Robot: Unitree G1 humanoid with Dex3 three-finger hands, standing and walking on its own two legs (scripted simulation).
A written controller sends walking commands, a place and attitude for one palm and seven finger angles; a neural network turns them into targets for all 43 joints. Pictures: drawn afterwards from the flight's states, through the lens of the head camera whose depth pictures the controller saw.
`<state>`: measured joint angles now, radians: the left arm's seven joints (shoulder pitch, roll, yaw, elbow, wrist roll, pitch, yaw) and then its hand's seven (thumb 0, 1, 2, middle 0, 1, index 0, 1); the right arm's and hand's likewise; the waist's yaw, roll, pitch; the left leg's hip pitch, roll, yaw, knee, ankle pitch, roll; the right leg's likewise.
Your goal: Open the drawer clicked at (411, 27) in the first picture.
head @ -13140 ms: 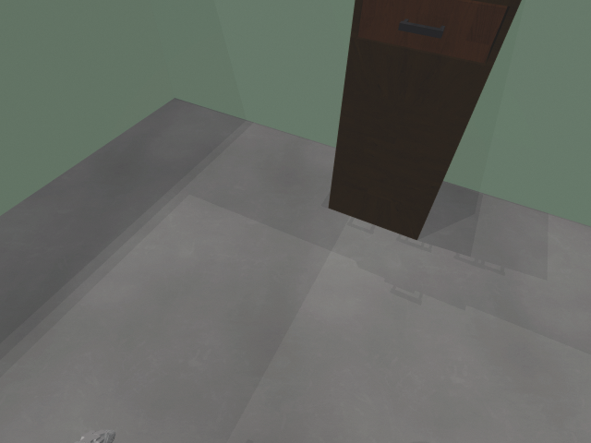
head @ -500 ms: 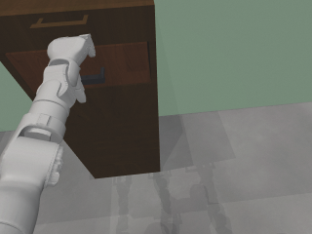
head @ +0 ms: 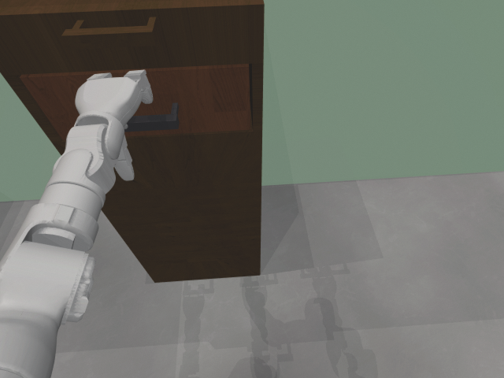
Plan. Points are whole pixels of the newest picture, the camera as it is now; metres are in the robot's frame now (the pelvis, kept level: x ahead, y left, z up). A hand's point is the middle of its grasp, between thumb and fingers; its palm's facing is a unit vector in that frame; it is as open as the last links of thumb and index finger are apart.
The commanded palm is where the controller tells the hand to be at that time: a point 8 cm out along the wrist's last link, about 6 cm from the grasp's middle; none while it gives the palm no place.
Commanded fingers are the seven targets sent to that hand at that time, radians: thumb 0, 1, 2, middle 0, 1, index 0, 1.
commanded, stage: lower the fingers behind the handle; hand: left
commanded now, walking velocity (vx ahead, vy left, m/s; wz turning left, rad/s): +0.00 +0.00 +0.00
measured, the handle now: (145, 116) +0.55 +0.19 +0.11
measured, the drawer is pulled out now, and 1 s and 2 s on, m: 0.00 0.00 0.00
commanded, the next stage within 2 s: close the thumb around the handle in 1.22 s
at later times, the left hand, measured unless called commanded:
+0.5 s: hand (137, 134) +0.50 +0.19 +0.11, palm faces -0.01 -0.03 -1.00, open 13.9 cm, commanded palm +0.48 +0.20 +0.16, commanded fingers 0.00 -0.50 0.30 -0.30 -1.20 -0.30 -1.20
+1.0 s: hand (141, 145) +0.50 +0.19 +0.09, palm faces +0.00 -0.04 -1.00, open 13.9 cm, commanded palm +0.47 +0.21 +0.14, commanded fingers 0.00 -0.50 0.30 -0.30 -1.20 -0.30 -1.20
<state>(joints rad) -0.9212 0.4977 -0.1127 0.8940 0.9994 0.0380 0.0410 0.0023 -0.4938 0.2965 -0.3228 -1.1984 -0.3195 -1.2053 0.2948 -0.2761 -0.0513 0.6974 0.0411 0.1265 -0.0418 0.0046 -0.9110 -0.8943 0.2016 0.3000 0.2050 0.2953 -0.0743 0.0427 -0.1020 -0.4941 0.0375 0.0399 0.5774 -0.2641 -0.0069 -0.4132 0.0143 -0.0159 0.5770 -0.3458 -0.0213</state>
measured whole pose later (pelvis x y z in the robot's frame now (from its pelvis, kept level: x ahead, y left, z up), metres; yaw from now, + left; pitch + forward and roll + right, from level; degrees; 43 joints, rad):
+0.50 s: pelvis +0.00 +0.00 +0.00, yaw -1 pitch +13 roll +0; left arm -0.94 0.47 -0.09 0.99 1.03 0.06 0.11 0.00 -0.49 0.30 -0.33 -1.22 -0.32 -1.20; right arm 0.32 -0.26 -0.04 0.70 0.03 0.14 -0.04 0.00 -0.91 -0.89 0.20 0.30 0.21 0.30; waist -0.10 0.05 -0.11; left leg -0.56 0.04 0.05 0.62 -0.29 0.00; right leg -0.48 0.01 -0.01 0.62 -0.36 -0.02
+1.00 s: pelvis +0.00 +0.00 -0.01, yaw -1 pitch +14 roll +0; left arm -0.87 0.46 -0.06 0.97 1.05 0.04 0.17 0.00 -0.49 0.30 -0.31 -1.20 -0.32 -1.20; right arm 0.33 -0.26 -0.05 0.70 0.02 0.13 -0.03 0.00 -0.91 -0.89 0.20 0.30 0.21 0.30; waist -0.11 0.05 -0.13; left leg -0.58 0.05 0.06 0.64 -0.30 0.00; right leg -0.50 0.02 0.00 0.63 -0.37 -0.02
